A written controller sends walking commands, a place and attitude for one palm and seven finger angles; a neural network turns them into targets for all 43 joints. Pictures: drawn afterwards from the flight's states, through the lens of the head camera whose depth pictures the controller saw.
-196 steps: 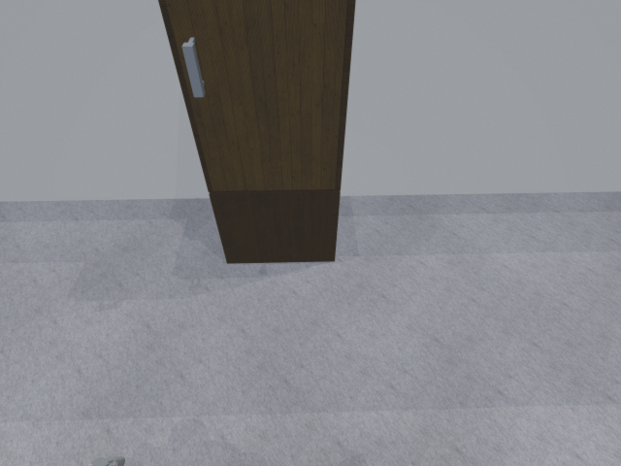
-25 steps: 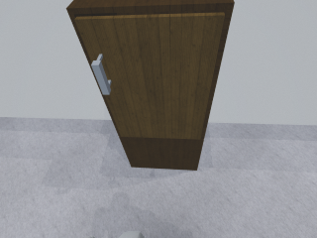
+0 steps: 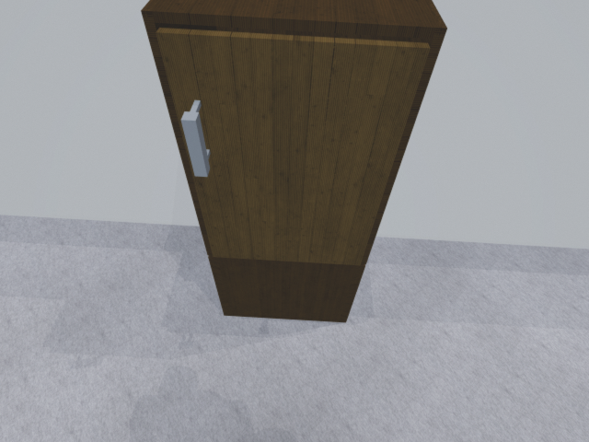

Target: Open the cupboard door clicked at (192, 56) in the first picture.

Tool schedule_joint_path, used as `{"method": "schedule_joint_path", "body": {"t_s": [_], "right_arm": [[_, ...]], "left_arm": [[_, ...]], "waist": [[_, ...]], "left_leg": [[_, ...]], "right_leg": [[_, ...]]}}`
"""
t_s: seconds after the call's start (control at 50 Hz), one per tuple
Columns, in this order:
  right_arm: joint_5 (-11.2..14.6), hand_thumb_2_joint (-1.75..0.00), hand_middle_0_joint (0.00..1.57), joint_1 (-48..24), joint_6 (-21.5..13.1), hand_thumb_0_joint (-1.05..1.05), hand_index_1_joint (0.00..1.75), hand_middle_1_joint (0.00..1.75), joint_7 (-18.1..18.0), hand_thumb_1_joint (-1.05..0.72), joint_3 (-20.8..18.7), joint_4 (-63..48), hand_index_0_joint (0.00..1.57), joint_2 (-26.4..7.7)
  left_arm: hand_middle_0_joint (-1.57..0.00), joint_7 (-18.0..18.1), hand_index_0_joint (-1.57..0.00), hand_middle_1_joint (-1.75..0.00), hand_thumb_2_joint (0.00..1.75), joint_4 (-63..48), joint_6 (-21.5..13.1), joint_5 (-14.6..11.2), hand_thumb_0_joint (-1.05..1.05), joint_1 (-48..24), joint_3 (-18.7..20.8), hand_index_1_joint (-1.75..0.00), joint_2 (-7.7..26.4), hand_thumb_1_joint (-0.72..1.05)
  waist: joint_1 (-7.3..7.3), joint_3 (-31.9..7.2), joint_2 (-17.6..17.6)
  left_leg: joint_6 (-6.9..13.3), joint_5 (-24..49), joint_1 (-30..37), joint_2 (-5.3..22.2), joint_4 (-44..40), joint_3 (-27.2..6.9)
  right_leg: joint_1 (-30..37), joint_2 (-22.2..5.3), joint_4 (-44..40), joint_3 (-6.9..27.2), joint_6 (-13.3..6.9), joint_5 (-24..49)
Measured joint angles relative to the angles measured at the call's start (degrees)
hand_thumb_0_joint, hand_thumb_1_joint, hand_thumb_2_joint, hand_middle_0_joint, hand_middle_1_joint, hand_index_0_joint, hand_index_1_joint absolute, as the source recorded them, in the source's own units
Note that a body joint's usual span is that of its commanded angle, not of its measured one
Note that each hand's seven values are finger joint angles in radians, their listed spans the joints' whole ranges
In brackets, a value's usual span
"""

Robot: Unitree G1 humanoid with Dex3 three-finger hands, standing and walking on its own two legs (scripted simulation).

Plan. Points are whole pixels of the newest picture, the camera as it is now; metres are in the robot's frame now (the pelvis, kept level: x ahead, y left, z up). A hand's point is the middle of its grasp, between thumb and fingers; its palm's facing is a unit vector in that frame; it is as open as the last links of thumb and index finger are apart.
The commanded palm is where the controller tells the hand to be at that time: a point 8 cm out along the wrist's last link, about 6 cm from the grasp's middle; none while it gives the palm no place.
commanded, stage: come to a stop and stand still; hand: left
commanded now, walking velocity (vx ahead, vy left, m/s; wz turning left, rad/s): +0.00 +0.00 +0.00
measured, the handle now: (199, 138) +0.58 +0.20 +0.07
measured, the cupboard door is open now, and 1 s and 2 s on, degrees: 0 0 0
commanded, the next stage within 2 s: look again from close up in 0.32 s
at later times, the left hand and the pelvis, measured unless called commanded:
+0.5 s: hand out of the picture -0.02 +0.15 -0.18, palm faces +0.03 -0.98 -0.19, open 7.3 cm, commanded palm none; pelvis -0.01 -0.01 +0.00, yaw +0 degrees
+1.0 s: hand out of the picture -0.02 +0.17 -0.17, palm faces +0.00 -0.98 -0.21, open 7.4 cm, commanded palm none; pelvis -0.02 +0.00 +0.00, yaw -1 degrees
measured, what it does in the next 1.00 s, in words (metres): stands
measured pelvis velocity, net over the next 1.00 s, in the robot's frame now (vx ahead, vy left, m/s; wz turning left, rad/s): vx -0.02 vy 0.00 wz -0.02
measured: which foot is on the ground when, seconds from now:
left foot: down 0.00-1.00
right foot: down 0.00-1.00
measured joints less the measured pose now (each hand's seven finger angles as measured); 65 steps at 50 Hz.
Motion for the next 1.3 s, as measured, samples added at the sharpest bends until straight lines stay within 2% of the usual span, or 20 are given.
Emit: {"method": "schedule_joint_path", "body": {"t_s": [0.08,0.26,0.42,0.5,0.6,0.8,1.08,1.3], "right_arm": [[0.57,-0.9,0.2,-0.77,0.37,0.0,0.29,0.3,-0.16,-0.9,-0.2,1.45,0.2,-0.81],[0.51,-0.9,0.2,-3.65,0.17,0.0,0.29,0.3,-0.46,-0.9,0.12,1.95,0.2,-0.56],[0.46,-0.9,0.2,-5.01,0.31,0.01,0.29,0.3,-0.45,-0.92,0.07,1.58,0.2,-2.02],[0.65,-0.9,0.2,-5.62,0.76,0.01,0.29,0.3,0.33,-0.92,-0.32,-2.19,0.2,-3.87],[0.14,-0.9,0.19,-4.32,-0.02,0.0,0.29,0.3,0.81,-0.91,-0.11,-4.81,0.19,-4.24],[-0.08,-0.9,0.2,-1.89,0.09,0.0,0.29,0.3,1.22,-0.92,1.2,-4.07,0.2,-3.14],[0.06,-0.9,0.2,-2.37,-0.43,0.0,0.29,0.3,0.97,-0.91,1.28,-1.03,0.2,-2.52],[-0.38,-0.9,0.2,-1.24,-0.56,0.0,0.29,0.3,1.34,-0.91,0.52,-1.87,0.19,-2.99]], "left_arm": [[-0.2,1.06,-0.2,-0.3,0.9,1.69,-1.11,0.01,0.01,-0.86,-0.7,-0.3,-1.93,0.92],[-0.2,1.75,-0.2,-0.3,0.9,2.44,-1.13,-0.3,0.01,-1.34,-1.27,-0.3,-1.57,0.94],[-0.2,1.58,-0.2,-0.3,0.9,2.39,-1.16,-0.24,0.01,-0.87,-1.59,-0.3,-1.84,0.93],[-0.2,2.48,-0.2,-0.3,0.9,0.8,-2.94,0.34,0.0,-0.19,-2.05,-0.3,-2.76,0.92],[-0.2,1.65,-0.2,-0.3,0.9,0.45,-1.85,0.26,0.0,0.43,-2.39,-0.3,-2.69,0.91],[-0.2,1.0,-0.2,-0.3,0.9,-0.8,-1.25,0.26,0.0,0.35,-2.44,-0.3,-1.52,0.91],[-0.2,1.11,-0.2,-0.3,0.9,-0.05,-1.6,0.2,0.0,-0.93,-2.17,-0.3,-1.58,0.91],[-0.2,0.13,-0.2,-0.3,0.9,-0.83,-1.8,0.63,0.0,1.76,-0.53,-0.3,-2.13,0.91]], "waist": [[-0.49,0.42,2.96],[0.48,-0.32,2.64],[1.12,-0.37,2.81],[0.88,0.54,4.46],[0.62,-0.03,4.08],[0.97,-0.77,3.95],[0.82,0.8,3.38],[1.26,-0.12,2.36]], "left_leg": [[-0.98,-1.26,-0.04,2.19,2.66,-0.43],[-1.7,-1.15,1.99,2.91,0.44,-0.52],[-1.86,-0.05,2.59,3.03,-0.76,-0.67],[-0.85,-2.56,-3.5,3.83,6.53,-1.38],[-0.36,-1.87,-3.74,2.16,7.43,-0.55],[0.62,0.35,-2.81,0.15,3.86,0.66],[0.06,0.05,-2.18,0.56,3.17,0.87],[-0.14,-6.79,-3.83,1.44,10.94,0.11]], "right_leg": [[1.58,2.0,-0.64,-0.79,-1.24,-3.0],[3.38,2.81,-2.48,-1.02,-1.9,-2.36],[4.09,2.97,-3.78,-1.21,-2.11,-1.3],[1.36,3.8,-1.81,-1.66,-2.07,-0.98],[-0.16,2.08,1.74,-0.65,-1.26,-2.42],[-1.16,0.27,1.86,0.65,-0.45,-1.83],[-1.09,0.72,2.09,0.84,-0.91,-2.58],[-1.68,1.2,7.91,0.16,-1.17,-8.61]]}}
